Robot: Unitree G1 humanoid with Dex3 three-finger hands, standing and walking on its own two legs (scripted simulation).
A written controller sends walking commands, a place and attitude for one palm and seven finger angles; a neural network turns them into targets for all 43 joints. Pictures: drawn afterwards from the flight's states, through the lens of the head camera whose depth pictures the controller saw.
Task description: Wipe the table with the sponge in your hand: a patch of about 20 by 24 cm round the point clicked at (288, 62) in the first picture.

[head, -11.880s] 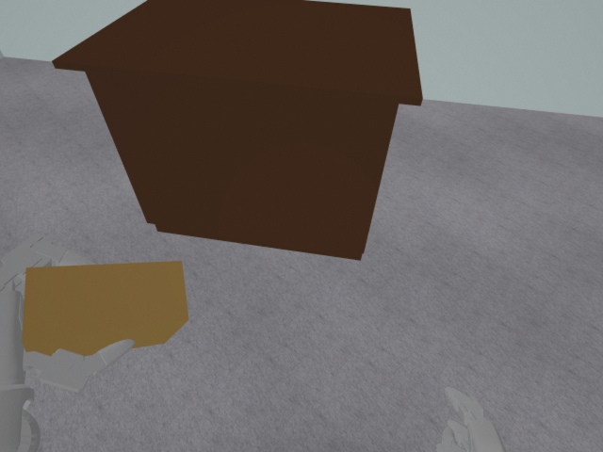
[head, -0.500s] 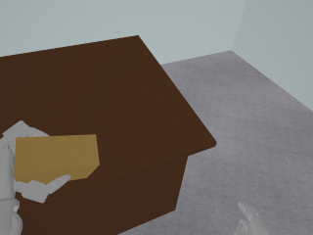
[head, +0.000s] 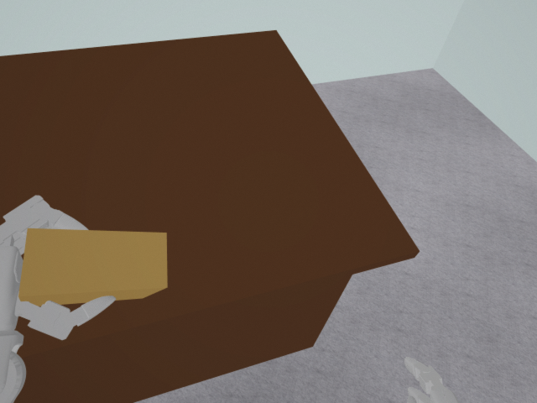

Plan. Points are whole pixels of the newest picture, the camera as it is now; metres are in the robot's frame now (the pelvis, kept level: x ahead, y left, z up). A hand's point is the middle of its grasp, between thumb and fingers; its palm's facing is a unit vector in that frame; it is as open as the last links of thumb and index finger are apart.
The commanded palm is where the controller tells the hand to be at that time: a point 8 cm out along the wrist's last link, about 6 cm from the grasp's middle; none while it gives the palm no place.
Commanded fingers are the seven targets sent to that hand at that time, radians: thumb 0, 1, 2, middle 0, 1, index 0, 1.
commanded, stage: look again from close up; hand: left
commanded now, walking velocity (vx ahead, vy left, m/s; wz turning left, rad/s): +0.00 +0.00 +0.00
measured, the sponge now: (116, 269) +0.23 +0.21 +0.12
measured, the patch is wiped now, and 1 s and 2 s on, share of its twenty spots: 0.00 0.00 0.00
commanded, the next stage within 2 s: shuffle to correct the standing spot in 0.02 s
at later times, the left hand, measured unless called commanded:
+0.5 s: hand (55, 267) +0.21 +0.25 +0.16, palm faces +0.33 -0.85 -0.40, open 10.1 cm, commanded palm +0.14 +0.28 +0.18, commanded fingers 0.00 0.10 1.30 -1.20 -1.60 -1.20 -1.60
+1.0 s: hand (92, 318) +0.16 +0.19 +0.16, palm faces +0.33 -0.89 -0.32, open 10.1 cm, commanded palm +0.11 +0.23 +0.18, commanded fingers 0.00 0.10 1.30 -1.20 -1.60 -1.20 -1.60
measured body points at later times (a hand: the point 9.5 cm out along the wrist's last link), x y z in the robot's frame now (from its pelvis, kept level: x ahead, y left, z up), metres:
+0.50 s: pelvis -0.03 +0.00 +0.00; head +0.01 +0.03 +0.45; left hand +0.18 +0.29 +0.19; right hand +0.15 -0.20 -0.08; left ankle +0.00 +0.10 -0.73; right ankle -0.04 -0.10 -0.73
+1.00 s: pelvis -0.06 -0.04 -0.01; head -0.05 -0.03 +0.44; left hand +0.14 +0.24 +0.18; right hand +0.08 -0.29 -0.09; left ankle +0.00 +0.10 -0.73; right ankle -0.04 -0.10 -0.73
